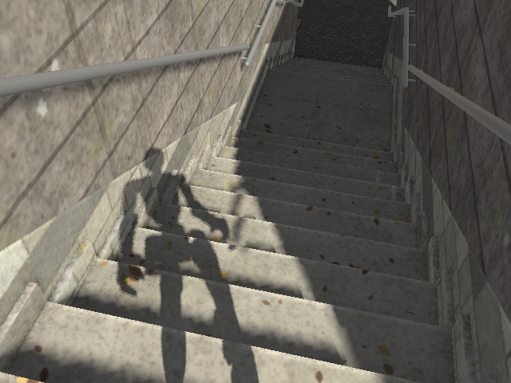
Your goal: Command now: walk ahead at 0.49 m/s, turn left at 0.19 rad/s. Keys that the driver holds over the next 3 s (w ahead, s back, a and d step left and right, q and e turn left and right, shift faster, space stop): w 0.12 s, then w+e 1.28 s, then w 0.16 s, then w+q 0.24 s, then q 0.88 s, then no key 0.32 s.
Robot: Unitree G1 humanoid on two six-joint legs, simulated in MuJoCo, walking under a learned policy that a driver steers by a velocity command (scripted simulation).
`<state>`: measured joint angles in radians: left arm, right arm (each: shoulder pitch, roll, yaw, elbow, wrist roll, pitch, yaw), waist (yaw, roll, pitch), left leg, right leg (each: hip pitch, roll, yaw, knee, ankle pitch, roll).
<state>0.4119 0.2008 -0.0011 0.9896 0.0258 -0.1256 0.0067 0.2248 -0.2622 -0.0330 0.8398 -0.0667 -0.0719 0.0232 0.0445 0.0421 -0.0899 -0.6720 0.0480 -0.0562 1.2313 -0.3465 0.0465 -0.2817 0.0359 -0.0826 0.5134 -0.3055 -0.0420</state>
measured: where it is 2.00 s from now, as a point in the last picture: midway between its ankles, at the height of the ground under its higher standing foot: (316, 327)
